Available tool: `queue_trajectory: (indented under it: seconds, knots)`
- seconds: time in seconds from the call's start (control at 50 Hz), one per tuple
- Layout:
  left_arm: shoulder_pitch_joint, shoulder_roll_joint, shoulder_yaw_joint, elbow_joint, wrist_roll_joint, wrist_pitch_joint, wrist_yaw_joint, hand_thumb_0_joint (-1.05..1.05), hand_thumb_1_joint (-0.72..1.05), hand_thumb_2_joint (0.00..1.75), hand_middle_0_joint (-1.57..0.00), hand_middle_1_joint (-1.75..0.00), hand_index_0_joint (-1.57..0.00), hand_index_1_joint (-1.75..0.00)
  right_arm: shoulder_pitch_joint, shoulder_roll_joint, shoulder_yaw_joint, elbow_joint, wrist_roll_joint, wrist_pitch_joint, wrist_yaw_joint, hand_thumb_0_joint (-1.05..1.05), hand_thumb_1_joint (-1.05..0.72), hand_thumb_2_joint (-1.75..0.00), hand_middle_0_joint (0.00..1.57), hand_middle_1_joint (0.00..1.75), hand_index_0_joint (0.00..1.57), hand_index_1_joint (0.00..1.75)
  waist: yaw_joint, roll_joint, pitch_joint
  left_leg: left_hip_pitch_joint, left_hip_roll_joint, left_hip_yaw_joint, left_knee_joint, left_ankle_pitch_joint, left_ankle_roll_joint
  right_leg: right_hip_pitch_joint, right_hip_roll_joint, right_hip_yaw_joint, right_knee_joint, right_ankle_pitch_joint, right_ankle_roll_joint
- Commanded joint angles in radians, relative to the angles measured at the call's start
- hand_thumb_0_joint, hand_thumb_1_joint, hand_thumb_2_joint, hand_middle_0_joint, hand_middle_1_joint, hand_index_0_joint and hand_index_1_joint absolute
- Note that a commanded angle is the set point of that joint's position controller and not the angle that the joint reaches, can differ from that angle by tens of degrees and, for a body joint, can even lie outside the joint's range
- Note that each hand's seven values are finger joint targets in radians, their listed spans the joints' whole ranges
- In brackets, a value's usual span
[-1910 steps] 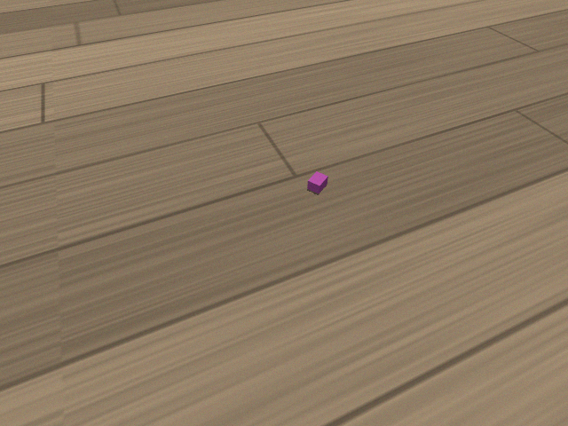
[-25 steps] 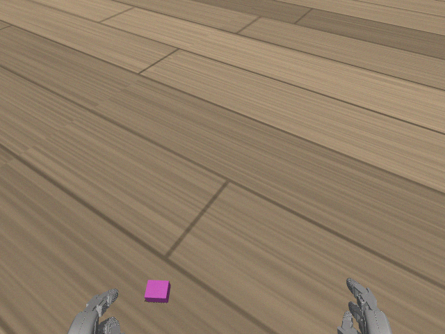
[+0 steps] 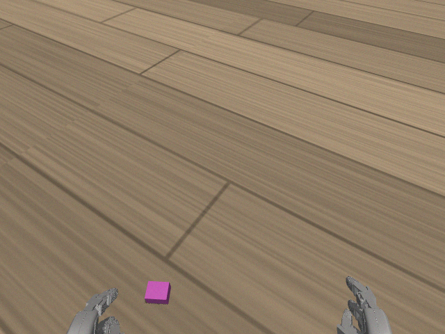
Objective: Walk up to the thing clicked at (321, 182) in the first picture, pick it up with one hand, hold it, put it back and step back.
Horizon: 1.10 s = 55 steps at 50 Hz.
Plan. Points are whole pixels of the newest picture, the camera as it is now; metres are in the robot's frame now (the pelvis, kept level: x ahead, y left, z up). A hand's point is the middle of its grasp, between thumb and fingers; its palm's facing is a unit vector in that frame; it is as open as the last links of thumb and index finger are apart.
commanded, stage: home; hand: left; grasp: from above
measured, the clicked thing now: (158, 292) +0.44 +0.26 -0.69
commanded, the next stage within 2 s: stand in 0.68 s
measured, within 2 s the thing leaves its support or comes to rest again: neither
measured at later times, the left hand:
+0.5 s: hand out of the picture +0.16 +0.19 -0.05, palm faces +0.04 -0.98 -0.20, open 7.4 cm
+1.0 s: hand out of the picture +0.13 +0.23 -0.10, palm faces +0.03 -0.94 -0.33, open 7.4 cm
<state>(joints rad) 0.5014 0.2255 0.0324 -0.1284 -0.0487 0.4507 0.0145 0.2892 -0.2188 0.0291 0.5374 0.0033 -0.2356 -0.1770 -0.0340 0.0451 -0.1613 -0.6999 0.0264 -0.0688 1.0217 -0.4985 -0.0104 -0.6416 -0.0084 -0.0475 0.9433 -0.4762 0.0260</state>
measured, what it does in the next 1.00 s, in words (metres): stands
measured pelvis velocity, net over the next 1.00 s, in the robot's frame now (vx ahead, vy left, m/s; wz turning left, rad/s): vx -0.01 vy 0.00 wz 0.01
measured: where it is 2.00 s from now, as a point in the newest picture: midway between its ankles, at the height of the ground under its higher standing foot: outside the picture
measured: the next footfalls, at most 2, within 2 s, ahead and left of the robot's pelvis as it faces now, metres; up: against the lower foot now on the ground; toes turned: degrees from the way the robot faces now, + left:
none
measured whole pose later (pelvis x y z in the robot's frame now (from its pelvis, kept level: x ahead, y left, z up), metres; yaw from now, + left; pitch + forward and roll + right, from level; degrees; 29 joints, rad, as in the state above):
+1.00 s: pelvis -0.01 +0.00 +0.03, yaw +0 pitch +2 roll +0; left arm 0.22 0.29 0.03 0.60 0.05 0.09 0.03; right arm 0.18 -0.29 -0.03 0.83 -0.06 -0.05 -0.01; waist 0.03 -0.01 0.02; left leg -0.44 -0.02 -0.03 0.81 -0.40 0.01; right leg -0.42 -0.06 -0.01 0.81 -0.42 0.04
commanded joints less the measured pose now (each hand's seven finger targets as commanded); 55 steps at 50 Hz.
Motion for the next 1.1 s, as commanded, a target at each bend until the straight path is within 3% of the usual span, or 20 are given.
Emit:
queue_trajectory:
  seconds: [0.0, 0.1, 0.12, 0.14, 0.2, 0.22, 0.4, 0.46, 0.62, 0.74, 0.76, 0.78, 0.8, 0.82, 0.84, 0.86, 0.88, 0.94, 1.02, 1.08]
  knots:
    - [-0.015, 0.101, 0.053, -0.189, 0.006, -0.046, 0.011, 0.0, 0.9, 0.9, -0.2, -0.3, -0.2, -0.3, -0.066, -0.125, -0.054, -0.162, 0.002, -0.052, -0.015, 0.0, -0.9, -0.9, 0.2, 0.3, 0.2, 0.3, -0.008, 0.011, -0.086, 0.112, -0.02, 0.025, -0.167, 0.264, 0.017, 0.052, 0.031, -0.023, -0.139, 0.226, -0.025]
    - [0.015, 0.101, 0.059, -0.162, 0.005, -0.037, 0.012, 0.0, 0.9, 0.9, -0.2, -0.3, -0.2, -0.3, -0.065, -0.123, -0.051, -0.166, 0.001, -0.05, -0.014, 0.0, -0.9, -0.9, 0.2, 0.3, 0.2, 0.3, -0.006, -0.003, -0.067, 0.089, -0.021, 0.021, -0.174, 0.212, 0.02, 0.042, 0.031, -0.025, -0.145, 0.182, -0.024]
    - [-0.032, 0.099, 0.05, -0.207, 0.003, -0.042, 0.011, 0.0, 0.9, 0.9, -0.2, -0.3, -0.2, -0.3, -0.075, -0.123, -0.05, -0.173, 0.002, -0.051, -0.013, 0.0, -0.9, -0.9, 0.2, 0.3, 0.2, 0.3, -0.006, 0.001, -0.061, 0.08, -0.021, 0.02, -0.179, 0.189, 0.02, 0.043, 0.029, -0.027, -0.15, 0.163, -0.024]
    - [-0.012, 0.108, 0.067, -0.195, 0.004, -0.042, 0.014, 0.0, 0.9, 0.9, -0.2, -0.3, -0.2, -0.3, -0.069, -0.121, -0.051, -0.166, 0.002, -0.05, -0.015, 0.0, -0.9, -0.9, 0.2, 0.3, 0.2, 0.3, -0.002, -0.004, -0.068, 0.081, -0.023, 0.023, -0.175, 0.191, 0.021, 0.048, 0.028, -0.024, -0.151, 0.164, -0.024]
    - [-0.019, 0.105, 0.054, -0.203, 0.004, -0.039, 0.011, 0.0, 0.9, 0.9, -0.2, -0.3, -0.2, -0.3, -0.066, -0.126, -0.051, -0.165, 0.003, -0.052, -0.014, 0.0, -0.9, -0.9, 0.2, 0.3, 0.2, 0.3, -0.014, 0.016, -0.067, 0.099, -0.017, 0.016, -0.185, 0.183, 0.02, 0.032, 0.032, -0.027, -0.142, 0.159, -0.025]
    - [-0.037, 0.103, 0.051, -0.232, 0.002, -0.043, 0.012, 0.0, 0.9, 0.9, -0.2, -0.3, -0.2, -0.3, -0.075, -0.122, -0.049, -0.173, 0.005, -0.053, -0.013, 0.0, -0.9, -0.9, 0.2, 0.3, 0.2, 0.3, -0.003, 0.032, -0.068, 0.092, -0.017, 0.015, -0.189, 0.178, 0.017, 0.03, 0.03, -0.027, -0.143, 0.155, -0.027]
    - [0.012, 0.106, 0.059, -0.191, 0.005, -0.038, 0.014, 0.0, 0.9, 0.9, -0.2, -0.3, -0.2, -0.3, -0.062, -0.127, -0.052, -0.163, 0.005, -0.051, -0.013, 0.0, -0.9, -0.9, 0.2, 0.3, 0.2, 0.3, -0.003, 0.01, -0.076, 0.089, -0.013, 0.007, -0.184, 0.194, 0.016, 0.035, 0.031, -0.028, -0.132, 0.166, -0.028]
    - [-0.004, 0.105, 0.057, -0.205, 0.004, -0.039, 0.014, 0.0, 0.9, 0.9, -0.2, -0.3, -0.2, -0.3, -0.058, -0.125, -0.053, -0.164, 0.004, -0.051, -0.015, 0.0, -0.9, -0.9, 0.2, 0.3, 0.2, 0.3, -0.008, 0.018, -0.097, 0.11, -0.013, 0.013, -0.173, 0.246, 0.015, 0.038, 0.033, -0.029, -0.127, 0.204, -0.027]
    - [-0.036, 0.101, 0.047, -0.218, -0.002, -0.044, 0.012, 0.0, 0.9, 0.9, -0.2, -0.3, -0.2, -0.3, -0.065, -0.122, -0.05, -0.17, 0.006, -0.05, -0.013, 0.0, -0.9, -0.9, 0.2, 0.3, 0.2, 0.3, -0.008, 0.015, -0.062, 0.09, -0.015, 0.013, -0.176, 0.218, 0.016, 0.03, 0.03, -0.027, -0.136, 0.187, -0.025]
    - [0.006, 0.113, 0.07, -0.193, -0.001, -0.043, 0.014, 0.0, 0.9, 0.9, -0.2, -0.3, -0.2, -0.3, -0.059, -0.128, -0.057, -0.169, 0.006, -0.052, -0.013, 0.0, -0.9, -0.9, 0.2, 0.3, 0.2, 0.3, -0.006, -0.013, -0.09, 0.097, -0.018, 0.02, -0.165, 0.233, 0.019, 0.047, 0.03, -0.024, -0.134, 0.199, -0.025]
    - [-0.292, 0.192, 0.058, 0.158, 0.118, -0.256, 0.053, 0.0, 0.9, 0.9, -0.2, -0.3, -0.2, -0.3, -0.124, -0.229, -0.086, 0.082, -0.119, 0.059, 0.046, 0.0, -0.9, -0.9, 0.2, 0.3, 0.2, 0.3, 0.077, -0.066, 0.14, 0.085, 0.006, -0.009, -0.24, 0.394, 0.064, 0.252, -0.059, 0.053, -0.188, 0.209, -0.055]
    - [-0.219, 0.209, 0.08, 0.324, 0.122, -0.323, 0.047, 0.0, 0.9, 0.9, -0.2, -0.3, -0.2, -0.3, -0.126, -0.241, -0.105, 0.087, -0.121, 0.096, 0.073, 0.0, -0.9, -0.9, 0.2, 0.3, 0.2, 0.3, 0.063, -0.086, 0.047, 0.167, -0.004, 0.017, -0.243, 0.415, 0.075, 0.273, -0.068, 0.114, -0.194, 0.219, -0.091]
    - [-0.205, 0.209, 0.071, 0.359, 0.116, -0.359, 0.041, 0.0, 0.9, 0.9, -0.2, -0.3, -0.2, -0.3, -0.129, -0.25, -0.109, 0.058, -0.128, 0.116, 0.088, 0.0, -0.9, -0.9, 0.2, 0.3, 0.2, 0.3, 0.047, -0.089, 0.052, 0.201, -0.006, -0.004, -0.236, 0.409, 0.077, 0.228, -0.066, 0.138, -0.231, 0.247, -0.106]
    - [-0.201, 0.233, 0.058, 0.409, 0.122, -0.383, 0.039, 0.0, 0.9, 0.9, -0.2, -0.3, -0.2, -0.3, -0.132, -0.243, -0.11, 0.078, -0.111, 0.127, 0.106, 0.0, -0.9, -0.9, 0.2, 0.3, 0.2, 0.3, 0.059, -0.077, 0.044, 0.234, -0.004, -0.018, -0.259, 0.38, 0.076, 0.267, -0.075, 0.137, -0.229, 0.265, -0.103]
    - [-0.238, 0.226, 0.059, 0.45, 0.12, -0.397, 0.034, 0.0, 0.9, 0.9, -0.2, -0.3, -0.2, -0.3, -0.118, -0.222, -0.107, 0.111, -0.083, 0.13, 0.123, 0.0, -0.9, -0.9, 0.2, 0.3, 0.2, 0.3, 0.053, -0.057, 0.009, 0.265, -0.007, -0.007, -0.274, 0.386, 0.074, 0.307, -0.091, 0.149, -0.216, 0.322, -0.096]
    - [-0.266, 0.218, 0.059, 0.499, 0.11, -0.399, 0.03, 0.0, 0.9, 0.9, -0.2, -0.3, -0.2, -0.3, -0.115, -0.213, -0.104, 0.135, -0.063, 0.135, 0.138, 0.0, -0.9, -0.9, 0.2, 0.3, 0.2, 0.3, 0.055, -0.078, 0.022, 0.296, -0.014, 0.001, -0.298, 0.358, 0.069, 0.292, -0.09, 0.138, -0.237, 0.284, -0.087]
    - [-0.275, 0.216, 0.061, 0.544, 0.101, -0.403, 0.028, 0.0, 0.9, 0.9, -0.2, -0.3, -0.2, -0.3, -0.126, -0.214, -0.106, 0.149, -0.055, 0.138, 0.147, 0.0, -0.9, -0.9, 0.2, 0.3, 0.2, 0.3, 0.059, -0.082, 0.01, 0.323, -0.013, -0.002, -0.297, 0.382, 0.067, 0.301, -0.089, 0.131, -0.25, 0.315, -0.082]
    - [-0.312, 0.214, 0.062, 0.666, 0.097, -0.424, 0.034, 0.0, 0.9, 0.9, -0.2, -0.3, -0.2, -0.3, -0.143, -0.203, -0.113, 0.204, -0.053, 0.159, 0.16, 0.0, -0.9, -0.9, 0.2, 0.3, 0.2, 0.3, 0.06, -0.08, 0.046, 0.361, -0.009, -0.016, -0.345, 0.343, 0.07, 0.299, -0.098, 0.132, -0.311, 0.263, -0.064]
    - [-0.332, 0.2, 0.061, 0.798, 0.091, -0.445, 0.034, 0.0, 0.9, 0.9, -0.2, -0.3, -0.2, -0.3, -0.14, -0.222, -0.118, 0.26, -0.058, 0.173, 0.155, 0.0, -0.9, -0.9, 0.2, 0.3, 0.2, 0.3, 0.061, -0.013, 0.084, 0.397, 0.027, -0.07, -0.451, 0.374, 0.08, 0.348, -0.071, 0.083, -0.323, 0.283, -0.041]
    - [-0.327, 0.21, 0.06, 0.888, 0.091, -0.455, 0.032, 0.0, 0.9, 0.9, -0.2, -0.3, -0.2, -0.3, -0.147, -0.221, -0.117, 0.3, -0.052, 0.186, 0.151, 0.0, -0.9, -0.9, 0.2, 0.3, 0.2, 0.3, 0.058, -0.035, 0.116, 0.403, 0.024, -0.065, -0.495, 0.36, 0.069, 0.399, -0.082, 0.09, -0.396, 0.296, -0.046]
